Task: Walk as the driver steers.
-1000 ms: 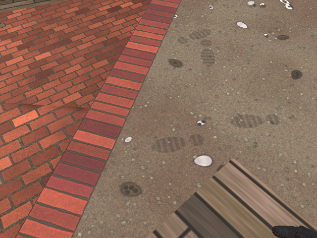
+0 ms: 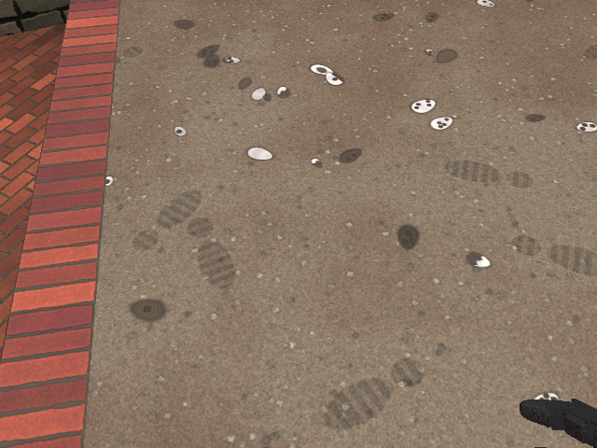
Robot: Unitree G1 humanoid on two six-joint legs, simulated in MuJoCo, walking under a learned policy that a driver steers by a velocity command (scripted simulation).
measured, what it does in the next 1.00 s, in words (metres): walks ahead: right foot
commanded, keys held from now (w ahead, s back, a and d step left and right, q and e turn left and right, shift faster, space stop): w+e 0.38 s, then w+q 0.62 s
